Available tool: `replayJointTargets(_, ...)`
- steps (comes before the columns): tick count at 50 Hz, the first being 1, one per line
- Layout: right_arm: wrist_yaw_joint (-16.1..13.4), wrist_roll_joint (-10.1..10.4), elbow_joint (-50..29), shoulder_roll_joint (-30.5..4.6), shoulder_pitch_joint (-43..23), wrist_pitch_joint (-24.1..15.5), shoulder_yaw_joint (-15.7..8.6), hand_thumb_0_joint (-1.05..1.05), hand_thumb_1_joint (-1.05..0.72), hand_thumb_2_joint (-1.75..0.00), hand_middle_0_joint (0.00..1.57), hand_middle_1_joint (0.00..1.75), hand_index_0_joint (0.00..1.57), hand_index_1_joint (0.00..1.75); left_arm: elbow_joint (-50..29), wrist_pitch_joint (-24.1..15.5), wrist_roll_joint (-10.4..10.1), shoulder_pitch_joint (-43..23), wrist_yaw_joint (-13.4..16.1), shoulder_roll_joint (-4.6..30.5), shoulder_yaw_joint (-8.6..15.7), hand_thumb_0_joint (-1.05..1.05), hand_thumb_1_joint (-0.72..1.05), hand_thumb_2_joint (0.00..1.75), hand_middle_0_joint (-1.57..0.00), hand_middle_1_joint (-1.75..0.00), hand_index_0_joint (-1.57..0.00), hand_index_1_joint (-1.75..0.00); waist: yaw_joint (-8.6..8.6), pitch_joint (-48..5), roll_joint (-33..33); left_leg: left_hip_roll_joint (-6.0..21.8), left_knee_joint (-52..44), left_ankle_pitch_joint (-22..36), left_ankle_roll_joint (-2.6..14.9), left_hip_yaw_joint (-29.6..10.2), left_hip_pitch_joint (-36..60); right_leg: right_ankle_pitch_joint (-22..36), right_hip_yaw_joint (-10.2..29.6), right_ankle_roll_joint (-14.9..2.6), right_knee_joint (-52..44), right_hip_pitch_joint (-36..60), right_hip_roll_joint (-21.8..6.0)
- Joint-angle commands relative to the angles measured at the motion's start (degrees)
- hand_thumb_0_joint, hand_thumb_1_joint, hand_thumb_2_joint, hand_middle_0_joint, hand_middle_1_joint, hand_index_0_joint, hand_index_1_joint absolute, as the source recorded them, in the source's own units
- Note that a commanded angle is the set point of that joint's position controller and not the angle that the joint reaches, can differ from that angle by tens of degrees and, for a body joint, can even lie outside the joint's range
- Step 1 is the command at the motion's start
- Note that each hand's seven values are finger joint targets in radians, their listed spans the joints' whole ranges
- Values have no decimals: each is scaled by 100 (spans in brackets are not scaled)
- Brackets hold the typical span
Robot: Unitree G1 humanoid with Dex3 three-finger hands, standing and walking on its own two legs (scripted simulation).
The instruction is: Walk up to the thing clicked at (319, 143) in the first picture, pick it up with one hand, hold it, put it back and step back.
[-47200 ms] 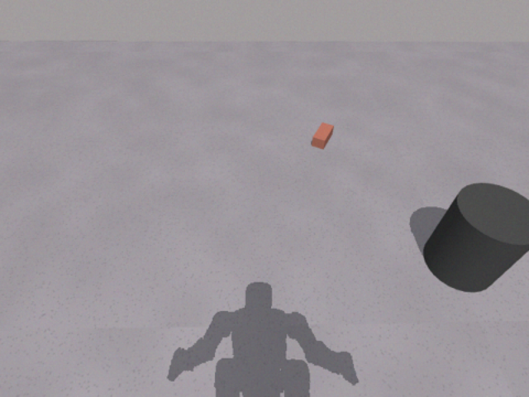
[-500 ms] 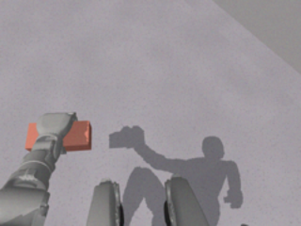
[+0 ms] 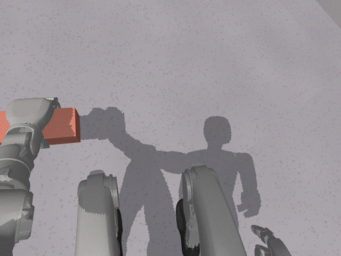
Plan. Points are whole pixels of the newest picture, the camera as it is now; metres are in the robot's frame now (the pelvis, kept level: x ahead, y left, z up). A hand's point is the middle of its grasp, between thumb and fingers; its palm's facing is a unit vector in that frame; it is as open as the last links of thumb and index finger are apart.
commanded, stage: crouch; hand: left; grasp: from above
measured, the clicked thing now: (42, 128) +0.43 +0.29 -0.19
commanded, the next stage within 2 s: lower in 0.68 s
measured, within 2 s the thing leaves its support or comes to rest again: neither
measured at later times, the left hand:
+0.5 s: hand (50, 130) +0.44 +0.29 -0.23, palm faces -0.47 -0.03 -0.88, open 10.5 cm
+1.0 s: hand (54, 132) +0.44 +0.29 -0.28, palm faces -0.49 -0.05 -0.87, open 10.5 cm
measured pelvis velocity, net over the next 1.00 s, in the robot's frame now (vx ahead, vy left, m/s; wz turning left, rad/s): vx -0.01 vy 0.00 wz -0.07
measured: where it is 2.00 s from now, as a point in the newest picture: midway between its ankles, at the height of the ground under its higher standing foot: (152, 243)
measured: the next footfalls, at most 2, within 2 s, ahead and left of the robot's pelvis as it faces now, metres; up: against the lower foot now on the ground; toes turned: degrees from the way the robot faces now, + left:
none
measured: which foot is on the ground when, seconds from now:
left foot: down 0.00-1.00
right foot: down 0.00-1.00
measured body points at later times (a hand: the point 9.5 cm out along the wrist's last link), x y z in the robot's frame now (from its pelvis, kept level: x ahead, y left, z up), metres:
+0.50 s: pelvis -0.01 +0.00 -0.07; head +0.22 +0.05 +0.31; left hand +0.46 +0.29 -0.18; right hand +0.03 -0.28 -0.18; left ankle +0.08 +0.13 -0.40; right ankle +0.08 -0.14 -0.40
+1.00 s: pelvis -0.01 +0.00 -0.11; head +0.24 +0.06 +0.26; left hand +0.47 +0.29 -0.23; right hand +0.04 -0.28 -0.21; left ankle +0.08 +0.13 -0.40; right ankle +0.08 -0.14 -0.40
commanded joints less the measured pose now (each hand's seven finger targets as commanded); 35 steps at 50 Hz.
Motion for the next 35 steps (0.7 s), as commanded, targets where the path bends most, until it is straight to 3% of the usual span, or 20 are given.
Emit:
replayJointTargets(1,0,-35,-82,-1262,1258,-38,-409,0,-91,-90,20,30,20,30,-835,-31,-51,-1854,203,1429,264,0,60,86,-95,-79,-97,-77,-59,-3846,1295,-95,-972,1490,192,338,3399,1676,-384,-403,-1076,1279,190)
replayJointTargets(4,43,-53,-85,-1300,1280,1,-408,0,-91,-90,20,30,20,30,-854,-94,13,-1955,193,1722,404,0,58,87,-94,-78,-96,-76,-55,-3989,1253,-104,-713,1490,237,418,3135,1763,-359,-376,-987,1419,242)
replayJointTargets(6,78,-72,-81,-1288,1222,12,-371,0,-91,-90,20,30,20,30,-681,-125,7,-1828,188,1616,375,0,61,85,-95,-79,-97,-76,-66,-3676,1230,-94,-642,1376,222,391,2925,1643,-398,-383,-846,1179,239)
replayJointTargets(8,93,-73,-58,-1325,1199,15,-387,0,-91,-90,20,30,20,30,-823,-190,60,-2146,207,1912,482,0,61,85,-95,-79,-97,-77,-23,-3826,1420,-90,-550,1286,219,419,2917,1588,-381,-402,-742,1105,252)
replayJointTargets(9,108,-84,-80,-1312,1222,31,-352,0,-91,-90,20,30,20,30,-595,-187,89,-1962,201,1731,419,0,59,84,-94,-77,-96,-75,-61,-3724,1381,-95,-544,1270,203,391,2850,1539,-423,-402,-693,1062,253)
replayJointTargets(12,127,-96,-46,-1346,1160,36,-352,0,-91,-90,20,30,20,30,-719,-259,94,-2332,246,1888,443,0,60,83,-93,-79,-96,-77,-89,-3807,1455,-90,-403,1096,211,399,2710,1443,-451,-415,-557,908,286)
replayJointTargets(14,162,-114,-53,-1362,1200,31,-320,0,-91,-90,20,30,20,30,-226,-244,124,-2035,247,1751,399,0,61,81,-94,-78,-97,-75,-171,-3387,1257,-91,-390,891,206,339,2480,1271,-503,-408,-476,734,258)
replayJointTargets(15,154,-123,-22,-1412,1173,30,-320,0,-91,-90,20,30,20,30,-515,-276,107,-2374,270,1918,472,0,60,82,-94,-78,-96,-75,-136,-3536,1370,-98,-365,820,209,339,2463,1222,-504,-416,-418,656,259)
replayJointTargets(16,168,-136,-23,-1400,1185,23,-294,0,-91,-90,20,30,20,30,-163,-255,142,-2142,272,1956,507,0,63,81,-95,-78,-98,-75,-121,-3422,1426,-101,-329,821,203,355,2460,1211,-498,-411,-392,646,250)
replayJointTargets(17,162,-134,-31,-1426,1164,18,-304,0,-91,-90,20,30,20,30,-406,-287,121,-2401,275,2037,503,0,63,79,-94,-79,-97,-75,-125,-3550,1436,-89,-297,764,208,349,2468,1171,-512,-418,-359,597,252)
replayJointTargets(18,179,-154,-13,-1431,1228,21,-266,0,-91,-90,20,30,20,30,-57,-256,172,-2138,271,1893,466,0,62,83,-96,-78,-98,-75,-191,-3367,1374,-95,-298,753,189,295,2449,1154,-539,-413,-289,513,235)
replayJointTargets(20,188,-153,6,-1473,1177,12,-260,0,-91,-90,20,30,20,30,-320,-317,135,-2502,289,2118,529,0,63,81,-95,-78,-98,-75,-166,-3513,1540,-98,-206,704,193,315,2398,1133,-544,-429,-192,455,250)
replayJointTargets(22,207,-176,20,-1452,1233,13,-190,0,-91,-90,20,30,20,30,22,-310,159,-2318,280,2021,464,0,61,82,-94,-79,-97,-76,-254,-3362,1334,-112,-65,744,219,350,2154,1178,-558,-403,-183,527,264)
replayJointTargets(24,191,-184,40,-1498,1203,24,-158,0,-91,-90,20,30,20,30,-223,-354,159,-2566,304,2336,605,0,62,79,-95,-77,-98,-74,-178,-3561,1428,-108,32,790,223,366,2151,1213,-556,-403,-109,533,276)
replayJointTargets(35,200,-253,95,-1535,1122,12,-3,0,-91,-90,20,30,20,30,168,-443,183,-2522,351,2481,596,0,60,78,-95,-74,-97,-72,-258,-3205,1427,-106,357,452,227,366,1646,904,-644,-401,127,245,327)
